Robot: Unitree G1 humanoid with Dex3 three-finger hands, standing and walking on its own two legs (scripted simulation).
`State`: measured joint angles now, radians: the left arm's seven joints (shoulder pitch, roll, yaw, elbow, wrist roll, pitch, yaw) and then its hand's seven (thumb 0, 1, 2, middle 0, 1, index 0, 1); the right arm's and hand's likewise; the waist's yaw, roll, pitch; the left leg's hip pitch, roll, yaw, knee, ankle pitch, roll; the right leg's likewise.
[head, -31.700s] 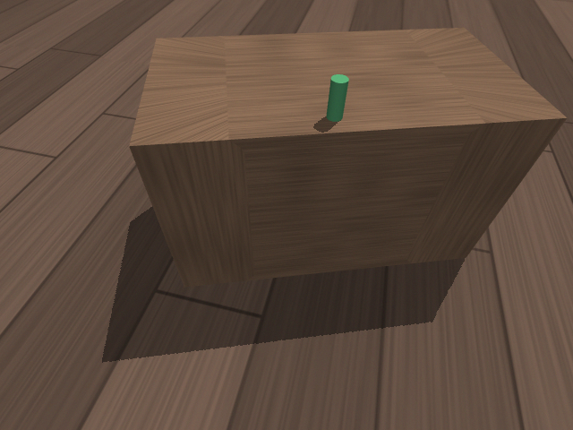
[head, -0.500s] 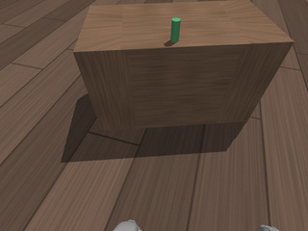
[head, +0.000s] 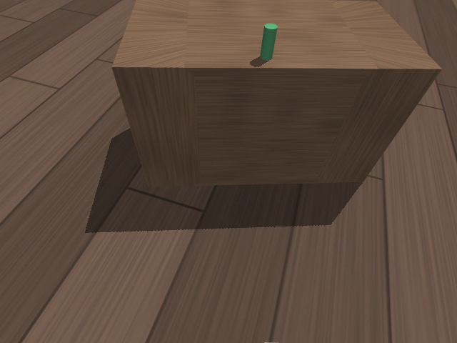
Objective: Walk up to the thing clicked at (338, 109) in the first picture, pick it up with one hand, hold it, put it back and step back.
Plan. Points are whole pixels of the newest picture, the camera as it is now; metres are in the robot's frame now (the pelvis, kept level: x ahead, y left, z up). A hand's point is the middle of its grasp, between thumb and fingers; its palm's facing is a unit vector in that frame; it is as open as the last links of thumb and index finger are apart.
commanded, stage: step back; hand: right
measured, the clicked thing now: (268, 42) +1.05 -0.14 -0.01
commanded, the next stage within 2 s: stand in 0.42 s
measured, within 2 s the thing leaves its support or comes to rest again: neither
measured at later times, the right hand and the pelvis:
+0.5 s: hand out of the picture +0.13 -0.25 -0.15, palm faces -0.04 +0.93 -0.35, open 7.3 cm; pelvis +0.04 +0.00 +0.01, yaw +1 degrees
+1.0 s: hand out of the picture +0.12 -0.25 -0.14, palm faces -0.03 +0.95 -0.32, open 7.3 cm; pelvis +0.03 -0.01 +0.02, yaw +1 degrees
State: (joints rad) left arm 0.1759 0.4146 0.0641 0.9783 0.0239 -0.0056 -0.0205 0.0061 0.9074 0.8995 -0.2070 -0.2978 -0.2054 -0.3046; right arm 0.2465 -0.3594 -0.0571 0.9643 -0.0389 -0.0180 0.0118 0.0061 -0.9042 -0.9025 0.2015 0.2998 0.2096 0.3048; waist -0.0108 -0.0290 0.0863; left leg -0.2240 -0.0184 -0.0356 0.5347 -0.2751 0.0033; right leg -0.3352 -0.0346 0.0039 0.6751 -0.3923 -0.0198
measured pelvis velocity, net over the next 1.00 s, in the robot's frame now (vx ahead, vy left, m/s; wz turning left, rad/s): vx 0.03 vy -0.01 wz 0.01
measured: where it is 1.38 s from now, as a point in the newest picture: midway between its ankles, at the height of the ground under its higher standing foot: outside the picture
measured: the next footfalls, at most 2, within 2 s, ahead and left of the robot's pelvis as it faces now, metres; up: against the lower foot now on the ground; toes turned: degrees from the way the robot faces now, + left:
right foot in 0.02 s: +0.09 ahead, -0.13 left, +0.00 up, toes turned -1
